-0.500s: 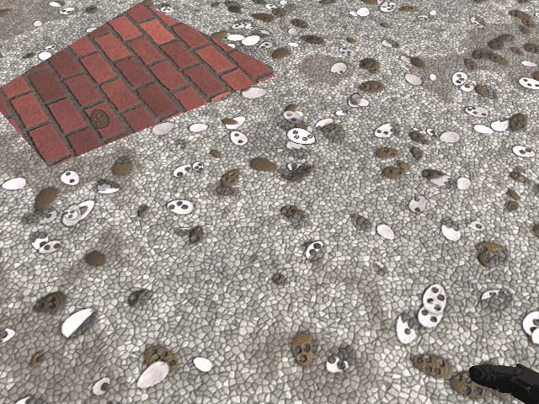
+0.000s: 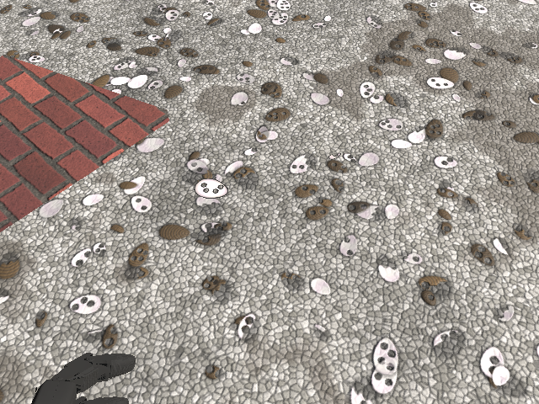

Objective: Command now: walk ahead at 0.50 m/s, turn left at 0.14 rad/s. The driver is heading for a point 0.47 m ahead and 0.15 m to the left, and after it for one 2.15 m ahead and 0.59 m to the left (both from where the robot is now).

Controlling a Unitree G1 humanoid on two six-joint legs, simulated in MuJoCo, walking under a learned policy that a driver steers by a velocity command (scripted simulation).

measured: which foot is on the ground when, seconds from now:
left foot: up 0.00-0.46, down 0.48-0.96, up 0.98-1.00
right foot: down 0.00-0.50, up 0.52-0.92, down 0.94-1.00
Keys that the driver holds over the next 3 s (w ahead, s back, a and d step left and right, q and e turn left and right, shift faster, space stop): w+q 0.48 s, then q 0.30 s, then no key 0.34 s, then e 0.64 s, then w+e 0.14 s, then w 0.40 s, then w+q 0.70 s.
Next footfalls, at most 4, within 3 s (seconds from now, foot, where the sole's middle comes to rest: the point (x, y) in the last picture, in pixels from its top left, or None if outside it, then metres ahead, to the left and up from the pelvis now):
0.48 left None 0.40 0.17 -0.76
0.94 right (250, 344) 0.61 0.04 -0.76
1.24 left None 0.42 0.23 -0.76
1.54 right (261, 356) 0.58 0.02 -0.76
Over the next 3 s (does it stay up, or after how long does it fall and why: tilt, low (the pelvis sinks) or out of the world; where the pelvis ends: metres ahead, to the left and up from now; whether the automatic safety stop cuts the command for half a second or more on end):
stays up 0.98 0.15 -0.01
